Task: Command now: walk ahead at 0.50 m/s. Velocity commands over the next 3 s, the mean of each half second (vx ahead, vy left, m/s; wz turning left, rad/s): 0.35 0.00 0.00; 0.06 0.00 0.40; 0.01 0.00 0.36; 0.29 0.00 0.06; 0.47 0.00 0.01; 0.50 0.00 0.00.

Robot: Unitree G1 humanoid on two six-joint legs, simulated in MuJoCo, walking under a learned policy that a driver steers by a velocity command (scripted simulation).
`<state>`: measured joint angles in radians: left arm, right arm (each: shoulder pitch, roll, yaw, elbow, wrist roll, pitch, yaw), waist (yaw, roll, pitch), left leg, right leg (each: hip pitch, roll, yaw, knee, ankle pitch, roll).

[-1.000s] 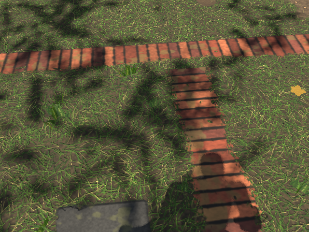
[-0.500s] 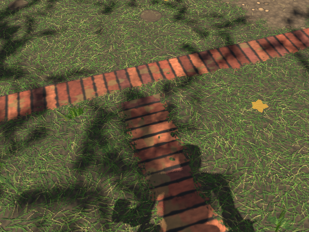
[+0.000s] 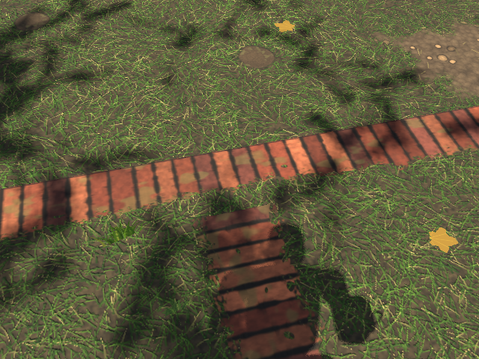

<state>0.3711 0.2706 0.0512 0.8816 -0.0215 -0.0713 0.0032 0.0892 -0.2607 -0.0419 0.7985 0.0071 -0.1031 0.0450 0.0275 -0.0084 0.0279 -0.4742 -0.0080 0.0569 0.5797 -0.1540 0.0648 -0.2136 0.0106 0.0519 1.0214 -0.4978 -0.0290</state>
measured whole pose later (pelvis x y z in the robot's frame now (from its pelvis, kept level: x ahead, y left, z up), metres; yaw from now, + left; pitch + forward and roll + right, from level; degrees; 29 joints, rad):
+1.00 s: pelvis +0.26 +0.02 +0.02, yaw +16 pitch +2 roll -3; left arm 0.04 0.30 0.09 0.85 0.01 0.02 0.05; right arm 0.28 -0.27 -0.08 0.80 0.00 0.01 -0.03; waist -0.03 -0.03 0.02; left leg -0.29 -0.01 -0.03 0.50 -0.24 0.05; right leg -0.57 0.00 0.00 1.03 -0.39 0.03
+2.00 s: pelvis +0.40 +0.04 +0.01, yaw +26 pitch +1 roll +1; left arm 0.01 0.30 0.04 0.85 -0.02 -0.08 -0.05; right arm 0.45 -0.27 -0.07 0.88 0.02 -0.06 -0.01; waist -0.09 -0.02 0.03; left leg 0.10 0.02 -0.03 0.21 -0.33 -0.02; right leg -0.54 -0.05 -0.03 0.60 -0.11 -0.02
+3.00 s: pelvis +0.90 +0.28 +0.02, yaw +26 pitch +1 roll +2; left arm 0.08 0.28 0.04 0.82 -0.01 -0.07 -0.02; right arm 0.34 -0.27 -0.05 0.88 0.01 -0.09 0.01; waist -0.07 -0.05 0.02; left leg -0.01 -0.07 0.05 0.20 -0.21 0.05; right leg -0.66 -0.12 0.04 0.64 0.07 0.01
